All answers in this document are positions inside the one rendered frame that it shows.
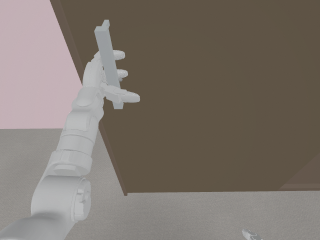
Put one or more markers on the robot left upper arm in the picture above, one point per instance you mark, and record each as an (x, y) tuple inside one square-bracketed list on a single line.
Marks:
[(59, 202)]

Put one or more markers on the robot left forearm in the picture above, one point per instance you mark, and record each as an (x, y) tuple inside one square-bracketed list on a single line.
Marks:
[(72, 156)]

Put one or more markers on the wardrobe door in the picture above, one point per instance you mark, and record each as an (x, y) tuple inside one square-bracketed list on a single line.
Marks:
[(309, 174), (229, 90)]

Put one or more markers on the robot left hand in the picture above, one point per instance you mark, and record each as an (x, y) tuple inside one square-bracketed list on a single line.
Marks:
[(94, 76)]

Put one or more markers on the handle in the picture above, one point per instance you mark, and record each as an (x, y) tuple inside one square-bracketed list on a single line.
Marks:
[(104, 43)]

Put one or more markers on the robot right hand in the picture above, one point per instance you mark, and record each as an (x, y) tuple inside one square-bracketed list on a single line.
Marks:
[(249, 235)]

